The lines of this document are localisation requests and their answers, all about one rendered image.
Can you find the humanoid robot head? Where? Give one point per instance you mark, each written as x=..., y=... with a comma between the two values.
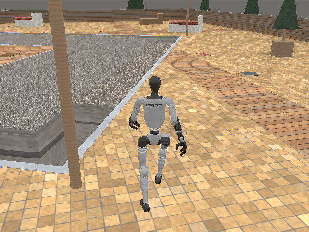
x=154, y=83

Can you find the left robot hand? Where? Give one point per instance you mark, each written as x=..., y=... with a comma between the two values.
x=136, y=123

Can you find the right robot upper arm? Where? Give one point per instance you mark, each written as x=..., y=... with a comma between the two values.
x=169, y=102

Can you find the right robot hand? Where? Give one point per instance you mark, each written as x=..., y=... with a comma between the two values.
x=184, y=147

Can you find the robot torso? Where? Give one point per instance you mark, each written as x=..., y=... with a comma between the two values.
x=154, y=116

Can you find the left robot upper arm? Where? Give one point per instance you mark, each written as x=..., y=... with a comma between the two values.
x=136, y=108

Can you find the robot right forearm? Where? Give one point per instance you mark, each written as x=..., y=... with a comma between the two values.
x=179, y=132

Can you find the robot left forearm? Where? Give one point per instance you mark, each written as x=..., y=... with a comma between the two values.
x=130, y=121

